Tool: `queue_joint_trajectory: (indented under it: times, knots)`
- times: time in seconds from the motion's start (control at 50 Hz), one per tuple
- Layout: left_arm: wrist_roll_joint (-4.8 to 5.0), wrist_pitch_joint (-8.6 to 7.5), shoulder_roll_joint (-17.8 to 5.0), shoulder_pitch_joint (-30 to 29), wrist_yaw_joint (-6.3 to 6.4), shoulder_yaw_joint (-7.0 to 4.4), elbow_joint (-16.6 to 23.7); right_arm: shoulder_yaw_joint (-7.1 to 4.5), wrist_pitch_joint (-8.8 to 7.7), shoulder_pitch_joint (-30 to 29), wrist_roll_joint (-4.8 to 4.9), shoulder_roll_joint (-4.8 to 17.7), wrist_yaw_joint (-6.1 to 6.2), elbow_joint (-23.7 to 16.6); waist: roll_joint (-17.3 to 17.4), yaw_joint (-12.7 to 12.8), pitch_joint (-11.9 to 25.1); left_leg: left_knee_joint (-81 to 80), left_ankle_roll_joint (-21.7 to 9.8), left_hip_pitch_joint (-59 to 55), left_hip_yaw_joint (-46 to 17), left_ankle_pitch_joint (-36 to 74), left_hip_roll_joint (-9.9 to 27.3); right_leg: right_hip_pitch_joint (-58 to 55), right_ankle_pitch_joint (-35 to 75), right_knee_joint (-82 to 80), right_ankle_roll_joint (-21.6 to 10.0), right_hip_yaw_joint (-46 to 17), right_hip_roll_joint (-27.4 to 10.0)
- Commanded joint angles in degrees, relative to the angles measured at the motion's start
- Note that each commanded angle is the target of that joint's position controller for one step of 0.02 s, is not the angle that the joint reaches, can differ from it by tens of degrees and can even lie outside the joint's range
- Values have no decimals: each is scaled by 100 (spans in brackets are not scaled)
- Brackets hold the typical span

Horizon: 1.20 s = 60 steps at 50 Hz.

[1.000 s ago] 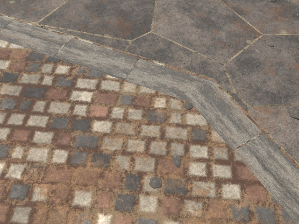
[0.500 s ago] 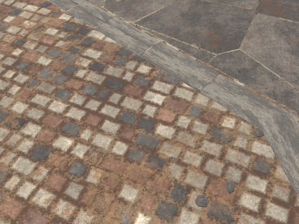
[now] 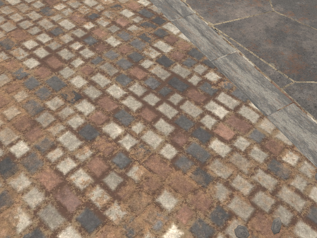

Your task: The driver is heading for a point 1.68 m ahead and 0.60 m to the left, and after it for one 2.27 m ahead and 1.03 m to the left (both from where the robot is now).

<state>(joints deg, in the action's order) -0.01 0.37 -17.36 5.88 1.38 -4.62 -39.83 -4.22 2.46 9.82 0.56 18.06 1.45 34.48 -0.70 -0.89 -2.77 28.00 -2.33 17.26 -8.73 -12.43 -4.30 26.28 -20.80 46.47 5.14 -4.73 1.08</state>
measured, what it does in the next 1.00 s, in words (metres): steps on the spot, turning left: right foot, then left foot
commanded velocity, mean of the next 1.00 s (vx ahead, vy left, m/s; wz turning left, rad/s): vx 0.03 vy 0.00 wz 0.51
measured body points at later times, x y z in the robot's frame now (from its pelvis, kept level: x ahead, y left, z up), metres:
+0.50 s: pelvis +0.00 +0.00 +0.00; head +0.03 +0.01 +0.45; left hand +0.04 +0.31 -0.11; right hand +0.24 -0.22 -0.09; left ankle -0.04 +0.11 -0.72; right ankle +0.02 -0.14 -0.74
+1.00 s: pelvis +0.02 +0.04 +0.00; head +0.04 +0.05 +0.44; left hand +0.03 +0.35 -0.10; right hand +0.29 -0.12 -0.10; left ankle -0.04 +0.11 -0.74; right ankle +0.11 -0.08 -0.73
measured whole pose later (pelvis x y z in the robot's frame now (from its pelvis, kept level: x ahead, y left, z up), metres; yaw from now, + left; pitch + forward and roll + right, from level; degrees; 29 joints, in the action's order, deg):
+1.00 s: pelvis +0.02 +0.04 +0.00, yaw +30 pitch +0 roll +0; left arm 0.1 0.3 -16.5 7.5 0.5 -3.3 -40.3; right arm -1.7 1.5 9.6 0.0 15.7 0.7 37.7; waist -0.9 -0.4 -2.2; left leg 28.9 -3.2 12.2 -7.0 -16.5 -5.8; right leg 17.7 -14.1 32.8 3.6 -1.9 -1.2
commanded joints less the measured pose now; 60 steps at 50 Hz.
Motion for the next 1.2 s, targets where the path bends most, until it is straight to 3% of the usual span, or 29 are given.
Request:
queue_joint_trajectory:
  times: [0.02,0.1,0.12,0.14,0.16,0.18,0.2,0.24,0.28,0.34,0.4,0.46,0.5,0.52,0.54,0.56,0.58,0.6,0.64,0.7,0.8,0.96,1.0,1.02,1.04,1.06,1.08,1.16,1.2]
  knots:
    - [40,-136,-508,-133,-52,-130,447,-302,-44,-213,11,1028,-12,-415,1032,-31,742,-542,-1066,-694,-1800,1459,1369,-177,-89,-565,-72,-24,126]
    - [44,-243,-512,324,-134,-183,344,-270,10,-465,132,939,-1,-451,981,274,809,-115,-711,-549,-2054,1445,1040,-1212,947,-2379,-304,74,134]
    - [-17,-245,-747,468,-108,-250,326,-220,6,-307,115,755,20,-446,630,233,933,286,-407,-87,-1812,581,775,-1898,1512,-2632,-520,-313,-458]
    - [-123,-194,-1244,267,-65,-333,412,-149,-21,69,50,472,5,-469,-915,-150,899,1443,-2,892,-747,-1366,-63,-2385,2668,-2723,-1184,-1578,-1666]
    - [-266,-198,-1124,318,-89,-316,421,-287,-68,17,45,893,27,-472,-1449,26,721,2789,313,1514,-149,-2645,-303,-2039,3151,-2904,-2082,-2474,-2427]
    - [-214,-213,-844,132,-71,-218,509,-418,-71,163,29,1236,27,-359,-934,-44,644,3706,476,1563,-169,-2334,31,-1867,2980,-2875,-2179,-2142,-2404]
    - [-150,-199,-630,-109,-35,-158,543,-454,-29,212,63,1219,23,-233,-705,-127,523,4027,573,1578,-83,-1954,110,-1747,2659,-2814,-1920,-1557,-2008]
    - [-25,-162,-515,-245,33,-100,571,-394,80,262,72,910,28,-136,-653,-68,352,4358,763,1790,56,-1384,174,-1815,2467,-2772,-1682,-863,-1594]
    - [-72,-97,-557,-62,94,-97,525,-309,90,57,124,662,-10,-241,-772,80,342,3987,861,1805,396,-1136,242,-1966,2611,-2821,-1705,-402,-1410]
    - [-97,-24,-735,229,127,-166,448,-215,69,-278,96,500,-55,-427,-893,327,556,3112,924,1736,590,-1202,478,-2501,2872,-2759,-1835,-255,-1621]
    - [13,-10,-999,362,71,-265,395,-120,50,-357,77,401,-154,-526,-963,459,635,2183,738,1171,935,-1245,636,-2228,854,-3152,-1796,-169,-1735]
    - [45,-45,-1068,195,-15,-277,382,-148,45,-300,53,500,-203,-548,-961,346,412,1292,512,626,1158,-1086,560,-1928,1468,-2975,-1715,68,-1803]
    - [183,-59,-1090,96,-44,-285,335,-186,46,145,42,490,-230,-425,-881,47,564,239,288,-58,1334,-329,425,-1879,2245,-2426,-1478,347,-1803]
    - [226,-67,-927,203,-50,-242,270,-249,53,488,47,578,-211,-298,-711,-83,691,-279,124,-729,1312,64,293,-1584,2122,-1918,-1207,597,-1654]
    - [117,-80,-617,470,-79,-154,196,-374,42,828,65,923,-157,-246,183,-134,859,-618,-132,-1730,483,1191,736,-744,1276,-737,-714,1124,-1278]
    - [-241,-95,-193,243,-81,25,612,-513,0,798,24,1719,-62,-442,2037,44,804,-638,-1155,-2368,-1993,2762,2360,1220,-1588,1050,-105,1393,-362]
    - [-129,-122,-557,-249,-23,-77,680,-427,-150,951,-163,1415,-138,-491,1361,-455,1089,-842,-1892,-1929,-2373,2639,2692,1414,-1938,2016,-95,354,-185]
    - [4,-104,-739,-260,-15,-136,674,-331,-255,739,-168,1199,-159,-422,1074,-279,817,-884,-1718,-1753,-1833,2352,2418,1498,-1504,2283,-168,174,-321]
    - [-54,-81,-835,-137,37,-195,526,-244,-273,196,24,916,-104,-418,727,-24,514,-870,-1152,-1486,-1200,1926,1850,1499,-560,1923,-206,100,-475]
    - [-55,-67,-701,158,15,-172,376,-153,-225,-35,-44,832,0,-452,785,176,734,-839,-1091,-1205,-801,2839,1576,903,188,1862,-50,190,-285]
    - [-14,-19,-465,-23,-7,-50,355,-97,-193,79,-66,773,47,-266,802,15,727,-753,-1043,-1291,-678,2704,1461,526,465,611,68,214,-299]
    - [41,-86,-440,-106,-74,-9,407,17,-148,-100,-70,641,-68,-23,808,-42,517,-418,-1070,-877,-1093,2551,1456,-671,193,-1103,-131,280,-250]
    - [-35,-158,-352,121,-104,33,347,89,-174,-148,-15,465,-63,66,575,213,553,-322,-738,-656,-1067,2121,1214,-1575,1748,-2555,-302,229,-293]
    - [-113,-189,-609,225,-72,0,368,138,-234,73,-135,314,-59,105,189,109,786,-167,-407,-423,-904,1431,947,-2270,3227,-2531,-453,-222,-790]
    - [-125,-178,-977,138,-50,-64,399,93,-298,548,-218,410,-88,213,-532,-268,874,-14,-143,-128,-468,313,479,-2566,4259,-2062,-844,-478,-1197]
    - [-90,-167,-650,-10,-78,7,358,118,-298,571,-211,346,-77,305,-805,-240,968,-159,94,-417,-184,-190,376,-2188,3605,-2092,-1189,-564,-1242]
    - [-48,-179,-430,-120,-121,62,399,101,-278,346,-208,461,-72,330,-608,-97,792,-231,173,-466,-150,-68,383,-2050,2918,-2135,-1117,-419,-1003]
    - [-49,-277,-466,47,-141,84,309,79,-128,66,-130,399,-44,313,-311,80,616,-222,61,-520,-235,723,426,-1909,2305,-2060,-774,-114,-658]
    - [-43,-250,-418,147,-114,114,251,103,-115,177,-117,284,-36,397,-311,91,637,-128,18,-460,-47,-203,260,-1891,1043,-2131,-809,-78,-545]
